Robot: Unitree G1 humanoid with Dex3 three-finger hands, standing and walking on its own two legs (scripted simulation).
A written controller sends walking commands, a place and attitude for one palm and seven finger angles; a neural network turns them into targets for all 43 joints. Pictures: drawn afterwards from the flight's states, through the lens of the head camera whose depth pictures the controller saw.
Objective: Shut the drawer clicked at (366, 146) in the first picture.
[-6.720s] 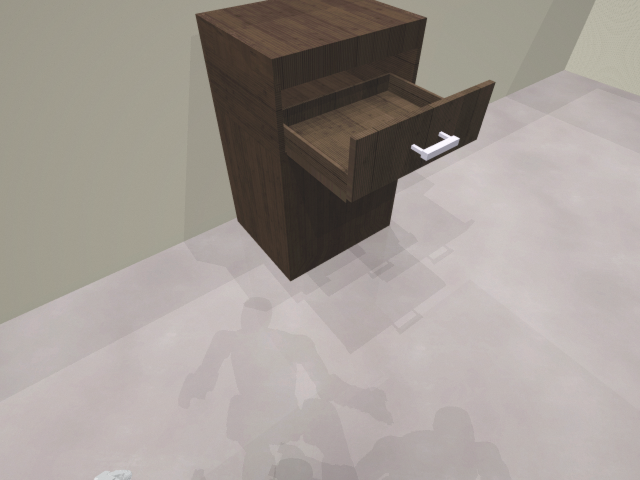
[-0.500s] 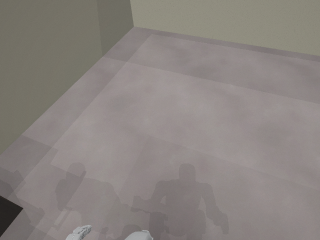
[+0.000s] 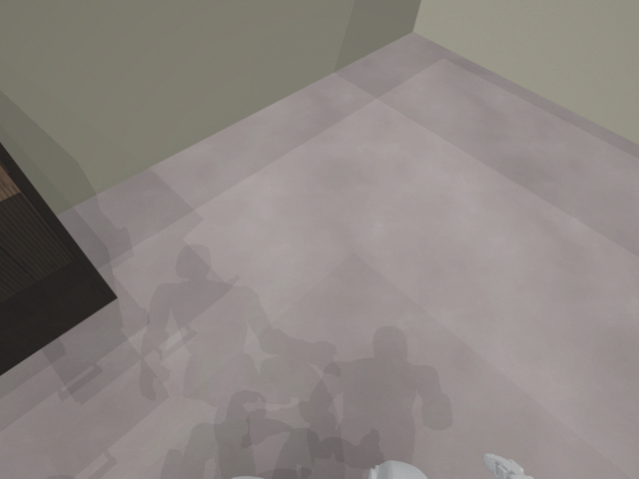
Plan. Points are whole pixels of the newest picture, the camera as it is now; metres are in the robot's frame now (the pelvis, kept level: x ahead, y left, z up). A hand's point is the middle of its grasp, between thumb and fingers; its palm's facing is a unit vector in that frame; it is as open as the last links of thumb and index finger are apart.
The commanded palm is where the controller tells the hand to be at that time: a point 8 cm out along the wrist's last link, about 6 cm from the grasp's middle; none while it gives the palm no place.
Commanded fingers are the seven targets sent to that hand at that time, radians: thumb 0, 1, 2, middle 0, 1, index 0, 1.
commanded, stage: turn to face it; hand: left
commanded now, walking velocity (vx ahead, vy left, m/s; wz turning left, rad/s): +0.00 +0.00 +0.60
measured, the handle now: out of the picture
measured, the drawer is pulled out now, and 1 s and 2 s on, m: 0.30 0.30 0.30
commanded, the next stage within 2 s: take the last steps up to it in 1.40 s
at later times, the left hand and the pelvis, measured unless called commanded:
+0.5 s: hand out of the picture +0.07 +0.17 -0.12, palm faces +0.27 -0.91 -0.30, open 7.4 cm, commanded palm none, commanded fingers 0.00 0.90 0.90 -0.20 -0.30 -0.20 -0.30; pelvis +0.00 -0.06 +0.01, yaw +18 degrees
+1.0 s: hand out of the picture -0.15 +0.19 -0.18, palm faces +0.62 -0.75 -0.25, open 7.4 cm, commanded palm none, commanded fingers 0.00 0.90 0.90 -0.20 -0.30 -0.20 -0.30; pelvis -0.04 -0.01 +0.00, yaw +35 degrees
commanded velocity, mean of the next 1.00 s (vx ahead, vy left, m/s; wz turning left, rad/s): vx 0.00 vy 0.00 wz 0.57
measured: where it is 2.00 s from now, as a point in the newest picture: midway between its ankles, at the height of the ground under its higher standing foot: outside the picture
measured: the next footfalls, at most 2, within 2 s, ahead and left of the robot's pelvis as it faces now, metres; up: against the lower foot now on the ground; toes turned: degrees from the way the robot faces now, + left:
right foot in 0.38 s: +0.07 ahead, -0.14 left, +0.00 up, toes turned +12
left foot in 0.88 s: -0.05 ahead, +0.08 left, +0.00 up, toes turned +38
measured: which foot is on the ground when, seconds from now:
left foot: down 0.00-0.38, up 0.40-0.86, down 0.88-1.00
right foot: up 0.00-0.36, down 0.38-0.88, up 0.90-1.00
